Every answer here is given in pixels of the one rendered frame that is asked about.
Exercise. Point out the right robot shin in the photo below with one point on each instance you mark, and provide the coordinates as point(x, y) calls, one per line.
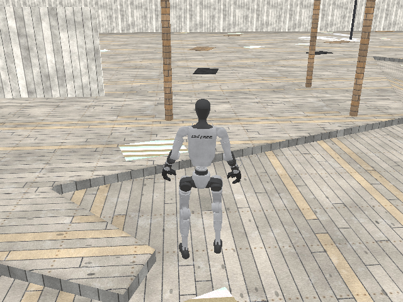
point(217, 224)

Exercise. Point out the left robot foot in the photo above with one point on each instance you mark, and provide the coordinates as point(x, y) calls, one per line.
point(185, 253)

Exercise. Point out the left robot upper arm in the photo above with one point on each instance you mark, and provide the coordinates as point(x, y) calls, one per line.
point(178, 141)

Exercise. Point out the right robot upper arm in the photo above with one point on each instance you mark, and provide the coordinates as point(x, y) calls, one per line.
point(222, 133)

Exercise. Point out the right robot hand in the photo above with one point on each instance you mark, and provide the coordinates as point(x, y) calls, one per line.
point(238, 176)

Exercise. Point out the left robot hand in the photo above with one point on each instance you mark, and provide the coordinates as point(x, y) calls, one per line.
point(164, 174)

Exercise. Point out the right robot forearm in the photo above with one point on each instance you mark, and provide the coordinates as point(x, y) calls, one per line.
point(233, 164)

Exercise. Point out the left robot forearm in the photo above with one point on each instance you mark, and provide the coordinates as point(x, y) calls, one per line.
point(169, 162)

